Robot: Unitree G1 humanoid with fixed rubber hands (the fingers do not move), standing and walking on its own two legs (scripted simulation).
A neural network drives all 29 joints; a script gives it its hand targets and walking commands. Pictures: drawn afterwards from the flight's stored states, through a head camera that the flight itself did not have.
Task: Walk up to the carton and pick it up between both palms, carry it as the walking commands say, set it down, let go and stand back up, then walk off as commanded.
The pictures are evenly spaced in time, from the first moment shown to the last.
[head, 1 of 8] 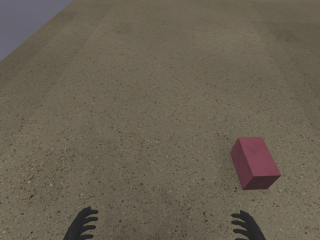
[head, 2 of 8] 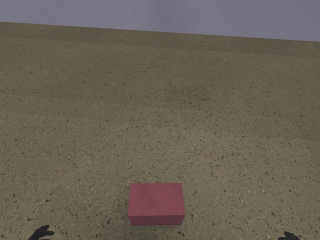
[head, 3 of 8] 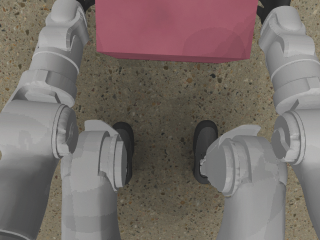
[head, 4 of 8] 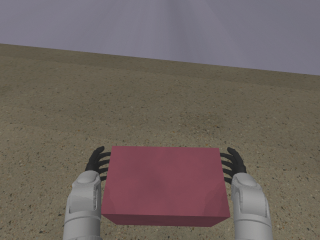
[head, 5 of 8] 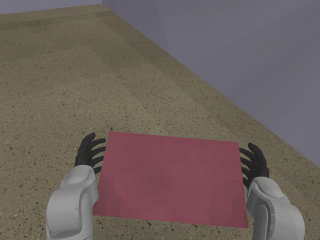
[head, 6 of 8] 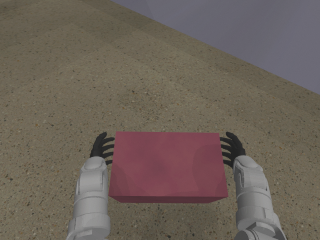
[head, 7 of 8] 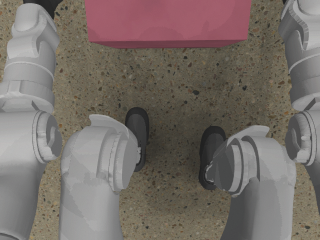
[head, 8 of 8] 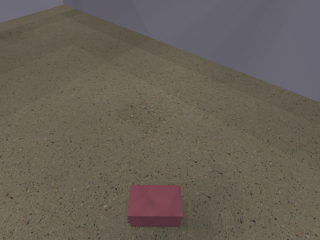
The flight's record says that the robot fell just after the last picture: no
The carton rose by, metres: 0.70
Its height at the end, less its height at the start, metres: +0.00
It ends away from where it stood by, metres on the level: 0.94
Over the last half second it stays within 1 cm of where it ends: yes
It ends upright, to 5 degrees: yes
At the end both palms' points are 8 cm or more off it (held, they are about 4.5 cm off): yes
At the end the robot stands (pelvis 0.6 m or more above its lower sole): yes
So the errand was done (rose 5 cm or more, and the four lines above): yes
